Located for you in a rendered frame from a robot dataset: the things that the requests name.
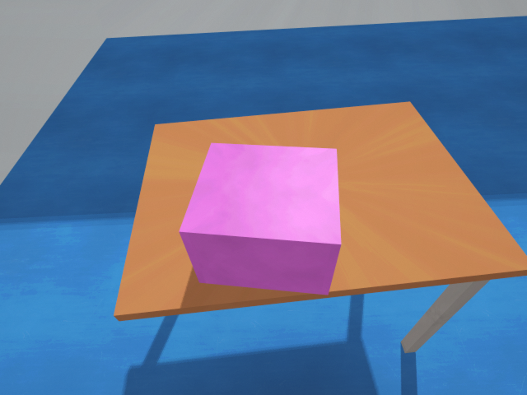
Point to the table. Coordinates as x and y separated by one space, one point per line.
409 216

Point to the carton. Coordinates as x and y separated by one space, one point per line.
265 217

